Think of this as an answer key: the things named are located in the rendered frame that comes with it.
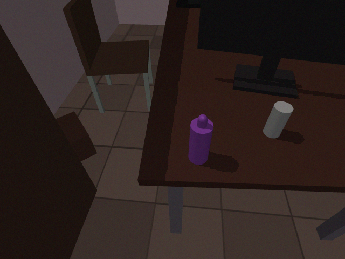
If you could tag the table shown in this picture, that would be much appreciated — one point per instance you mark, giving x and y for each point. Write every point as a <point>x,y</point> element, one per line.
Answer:
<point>309,154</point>

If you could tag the chair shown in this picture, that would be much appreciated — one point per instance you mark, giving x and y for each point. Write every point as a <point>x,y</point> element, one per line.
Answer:
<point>105,58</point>

